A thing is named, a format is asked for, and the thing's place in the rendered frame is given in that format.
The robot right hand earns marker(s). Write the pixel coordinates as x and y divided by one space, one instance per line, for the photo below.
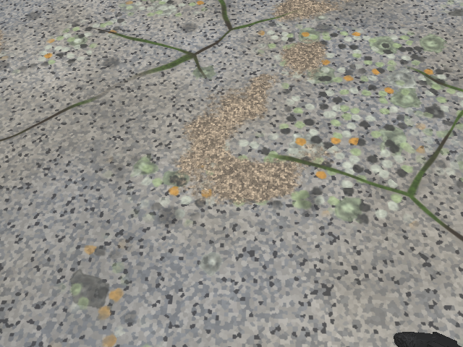
412 339

